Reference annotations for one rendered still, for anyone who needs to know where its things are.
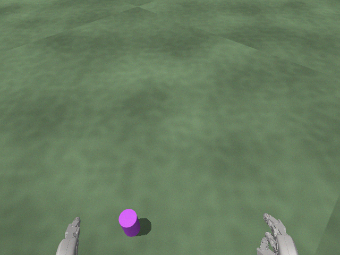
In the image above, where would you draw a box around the right robot hand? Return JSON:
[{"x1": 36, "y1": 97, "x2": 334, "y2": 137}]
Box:
[{"x1": 257, "y1": 213, "x2": 299, "y2": 255}]

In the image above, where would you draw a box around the can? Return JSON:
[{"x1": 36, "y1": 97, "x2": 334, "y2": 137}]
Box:
[{"x1": 118, "y1": 209, "x2": 140, "y2": 237}]

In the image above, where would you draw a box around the left robot hand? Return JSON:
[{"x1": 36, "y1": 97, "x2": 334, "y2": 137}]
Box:
[{"x1": 56, "y1": 217, "x2": 80, "y2": 255}]

